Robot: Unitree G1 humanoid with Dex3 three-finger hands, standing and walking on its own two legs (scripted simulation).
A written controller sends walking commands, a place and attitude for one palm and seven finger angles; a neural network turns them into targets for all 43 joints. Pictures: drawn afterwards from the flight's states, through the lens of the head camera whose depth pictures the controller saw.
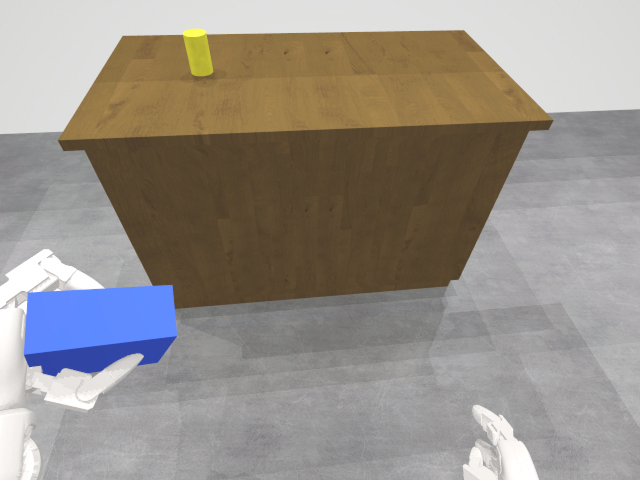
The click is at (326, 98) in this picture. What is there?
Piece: table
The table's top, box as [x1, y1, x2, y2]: [58, 30, 552, 150]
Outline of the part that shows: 552,119 463,30 207,34 213,72 206,76 195,76 190,72 182,35 122,36 59,137 58,141 63,150 536,130 548,129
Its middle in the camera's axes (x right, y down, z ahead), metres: -0.04 -0.45 +1.08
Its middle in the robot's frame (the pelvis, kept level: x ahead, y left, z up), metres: +1.12 +0.10 -0.01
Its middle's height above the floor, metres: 0.76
